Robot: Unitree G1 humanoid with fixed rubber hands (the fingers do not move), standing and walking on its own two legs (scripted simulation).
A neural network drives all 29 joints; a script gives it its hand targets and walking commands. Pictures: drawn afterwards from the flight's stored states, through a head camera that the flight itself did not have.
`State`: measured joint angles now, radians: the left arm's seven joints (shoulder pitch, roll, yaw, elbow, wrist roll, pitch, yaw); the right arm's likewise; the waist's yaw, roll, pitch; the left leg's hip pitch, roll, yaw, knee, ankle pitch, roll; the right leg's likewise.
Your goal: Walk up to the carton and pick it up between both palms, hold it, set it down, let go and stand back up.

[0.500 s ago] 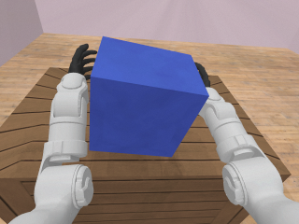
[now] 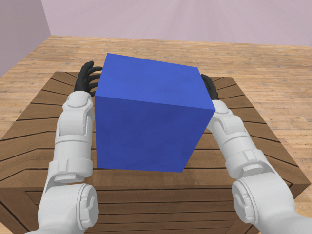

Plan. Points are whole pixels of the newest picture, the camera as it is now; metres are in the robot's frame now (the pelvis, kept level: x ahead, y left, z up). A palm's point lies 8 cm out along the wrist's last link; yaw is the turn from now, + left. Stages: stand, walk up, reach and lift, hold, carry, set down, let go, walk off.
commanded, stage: set down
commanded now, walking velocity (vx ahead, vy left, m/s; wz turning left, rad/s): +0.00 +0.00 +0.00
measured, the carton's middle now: (147, 117) +0.37 +0.04 +0.17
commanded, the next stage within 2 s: none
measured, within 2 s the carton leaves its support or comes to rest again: rests again in 1.94 s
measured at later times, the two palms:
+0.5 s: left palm (90, 102) +0.40 +0.18 +0.20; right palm (210, 114) +0.39 -0.14 +0.16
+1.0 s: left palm (91, 111) +0.40 +0.18 +0.17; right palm (207, 123) +0.39 -0.14 +0.14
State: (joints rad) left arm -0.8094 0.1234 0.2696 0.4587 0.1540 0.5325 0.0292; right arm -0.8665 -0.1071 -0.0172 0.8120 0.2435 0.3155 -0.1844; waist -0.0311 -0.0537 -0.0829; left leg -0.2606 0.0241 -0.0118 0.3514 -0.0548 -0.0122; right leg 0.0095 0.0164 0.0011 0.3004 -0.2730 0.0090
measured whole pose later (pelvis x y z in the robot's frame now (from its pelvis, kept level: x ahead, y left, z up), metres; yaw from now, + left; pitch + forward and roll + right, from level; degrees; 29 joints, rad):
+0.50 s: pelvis +0.00 -0.01 +0.00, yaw -1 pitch -2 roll +0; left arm -0.74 0.10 0.29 0.44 0.18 0.46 -0.03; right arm -0.75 -0.05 -0.06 0.72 0.17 0.27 -0.19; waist -0.01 -0.06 -0.05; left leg -0.25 0.03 0.00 0.32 -0.05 -0.02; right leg 0.00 0.02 0.02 0.31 -0.28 0.00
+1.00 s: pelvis +0.00 +0.00 +0.00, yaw -1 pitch +0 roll -1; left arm -0.69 0.08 0.27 0.43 0.18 0.40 -0.02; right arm -0.67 -0.03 -0.10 0.68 0.12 0.20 -0.18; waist 0.00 -0.06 -0.04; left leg -0.28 0.03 0.01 0.33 -0.04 -0.02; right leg -0.04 0.02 0.02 0.31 -0.27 0.01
